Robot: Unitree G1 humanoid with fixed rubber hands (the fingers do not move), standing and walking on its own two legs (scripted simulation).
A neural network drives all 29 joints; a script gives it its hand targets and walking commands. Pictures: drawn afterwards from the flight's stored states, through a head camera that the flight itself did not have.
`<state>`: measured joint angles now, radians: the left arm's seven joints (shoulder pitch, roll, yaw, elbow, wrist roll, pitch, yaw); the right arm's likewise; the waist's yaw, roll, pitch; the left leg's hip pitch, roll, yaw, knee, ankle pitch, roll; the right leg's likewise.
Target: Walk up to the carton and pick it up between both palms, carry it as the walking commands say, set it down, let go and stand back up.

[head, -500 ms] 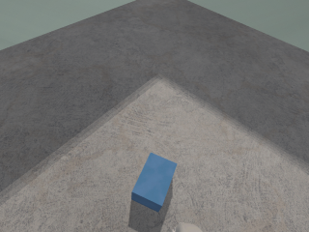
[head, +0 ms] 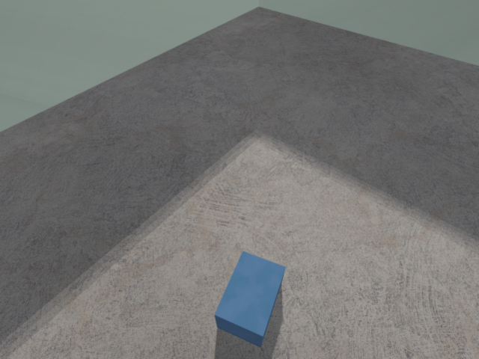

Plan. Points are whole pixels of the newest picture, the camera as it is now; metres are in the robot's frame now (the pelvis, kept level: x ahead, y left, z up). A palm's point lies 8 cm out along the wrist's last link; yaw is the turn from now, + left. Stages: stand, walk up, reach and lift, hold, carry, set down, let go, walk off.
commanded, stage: walk up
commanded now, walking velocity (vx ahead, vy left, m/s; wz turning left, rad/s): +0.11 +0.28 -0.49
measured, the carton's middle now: (251, 297) +0.46 -0.03 -0.70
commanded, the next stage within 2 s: none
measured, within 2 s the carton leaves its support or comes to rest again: neither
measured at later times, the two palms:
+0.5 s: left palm (35, 356) +0.16 +0.39 -0.13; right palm out of the picture +0.03 -0.11 -0.12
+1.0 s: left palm (109, 331) +0.19 +0.26 -0.12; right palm out of the picture -0.09 -0.16 -0.15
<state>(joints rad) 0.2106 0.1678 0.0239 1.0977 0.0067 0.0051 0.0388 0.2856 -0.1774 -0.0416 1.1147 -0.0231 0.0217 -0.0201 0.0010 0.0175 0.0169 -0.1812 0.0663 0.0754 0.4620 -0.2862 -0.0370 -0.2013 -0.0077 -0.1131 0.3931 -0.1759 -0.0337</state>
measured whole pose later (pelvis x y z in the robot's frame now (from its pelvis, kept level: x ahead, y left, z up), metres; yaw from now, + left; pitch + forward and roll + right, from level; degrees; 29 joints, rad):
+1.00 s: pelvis +0.00 +0.07 +0.00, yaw -21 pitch +0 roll +0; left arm 0.12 0.19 0.03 0.92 0.03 0.02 0.00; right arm 0.29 -0.26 -0.04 0.96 -0.01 0.05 -0.01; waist -0.05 0.06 0.10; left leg -0.31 0.11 0.06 0.76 -0.51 -0.04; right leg -0.25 -0.02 -0.04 0.48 -0.23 -0.01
